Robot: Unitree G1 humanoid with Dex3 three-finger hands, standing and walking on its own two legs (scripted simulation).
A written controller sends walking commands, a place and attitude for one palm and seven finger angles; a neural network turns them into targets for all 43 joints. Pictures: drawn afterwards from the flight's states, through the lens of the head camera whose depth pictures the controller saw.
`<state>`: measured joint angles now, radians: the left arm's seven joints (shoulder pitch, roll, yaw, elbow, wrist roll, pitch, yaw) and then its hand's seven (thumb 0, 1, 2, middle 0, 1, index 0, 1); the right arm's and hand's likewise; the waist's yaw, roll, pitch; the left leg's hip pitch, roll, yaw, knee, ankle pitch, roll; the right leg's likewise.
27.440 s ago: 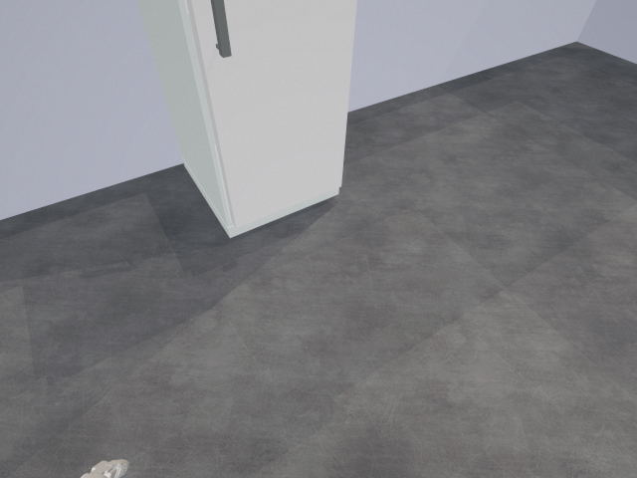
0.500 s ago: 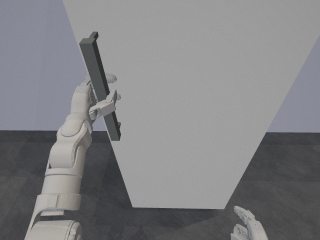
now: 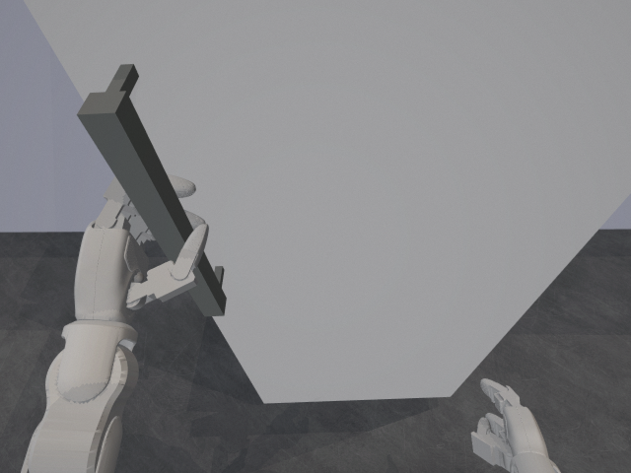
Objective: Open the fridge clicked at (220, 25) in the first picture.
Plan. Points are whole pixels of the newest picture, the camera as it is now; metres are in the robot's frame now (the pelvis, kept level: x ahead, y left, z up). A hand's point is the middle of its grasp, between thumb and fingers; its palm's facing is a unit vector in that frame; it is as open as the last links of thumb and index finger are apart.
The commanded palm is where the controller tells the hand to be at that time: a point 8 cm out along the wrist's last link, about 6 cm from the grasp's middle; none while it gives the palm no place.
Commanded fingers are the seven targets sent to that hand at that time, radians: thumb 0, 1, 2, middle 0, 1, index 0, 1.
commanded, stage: walk backward, drawing the door open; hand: left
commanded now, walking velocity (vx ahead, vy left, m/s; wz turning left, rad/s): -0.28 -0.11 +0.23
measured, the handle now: (181, 219) +0.33 +0.16 +0.18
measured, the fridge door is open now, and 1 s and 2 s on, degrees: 3 15 53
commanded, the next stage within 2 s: none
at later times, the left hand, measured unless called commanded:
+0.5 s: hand (192, 264) +0.28 +0.13 +0.18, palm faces +0.33 -0.90 -0.28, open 6.9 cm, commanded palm +0.23 +0.18 +0.18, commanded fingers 0.00 0.90 0.90 -0.45 -1.40 -0.45 -1.40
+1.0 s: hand (205, 357) +0.19 +0.10 +0.18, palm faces +0.45 -0.86 -0.25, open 6.9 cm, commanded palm +0.14 +0.13 +0.19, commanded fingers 0.00 0.90 0.90 -0.45 -1.40 -0.45 -1.40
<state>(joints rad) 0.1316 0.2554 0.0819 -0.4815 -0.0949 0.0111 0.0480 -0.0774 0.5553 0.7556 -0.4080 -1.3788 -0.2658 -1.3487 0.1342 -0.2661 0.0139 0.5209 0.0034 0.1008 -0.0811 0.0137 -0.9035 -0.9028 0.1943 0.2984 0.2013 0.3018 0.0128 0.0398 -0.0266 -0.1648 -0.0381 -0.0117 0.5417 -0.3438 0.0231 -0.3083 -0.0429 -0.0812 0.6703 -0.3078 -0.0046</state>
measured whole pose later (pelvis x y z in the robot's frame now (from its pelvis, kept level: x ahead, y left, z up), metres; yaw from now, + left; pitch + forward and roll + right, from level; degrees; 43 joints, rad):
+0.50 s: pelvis +0.04 -0.06 +0.01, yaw +10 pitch +0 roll +5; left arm 0.22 0.24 0.10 -0.50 -0.02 -0.08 0.13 -0.09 0.57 0.84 -0.46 -1.40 -0.24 -1.34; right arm 0.06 -0.20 0.02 0.53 -0.02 0.03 -0.05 0.01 -0.90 -0.90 0.20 0.30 0.20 0.30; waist -0.02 -0.03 0.11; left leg -0.45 -0.05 0.01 0.96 -0.40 -0.02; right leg -0.29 0.04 -0.14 0.40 -0.14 -0.14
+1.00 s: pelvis -0.04 -0.13 +0.00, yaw +18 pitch +0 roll +1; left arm 0.08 0.25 0.11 -0.37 -0.05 -0.08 0.13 -0.08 0.60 0.82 -0.46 -1.40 -0.20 -1.37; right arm 0.15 -0.15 0.03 0.60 0.00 -0.03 -0.03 0.02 -0.90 -0.90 0.20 0.30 0.21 0.30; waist -0.03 0.06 0.11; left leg -0.36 -0.01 -0.09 0.72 -0.37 -0.02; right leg -0.32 0.05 -0.06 0.48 -0.16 -0.09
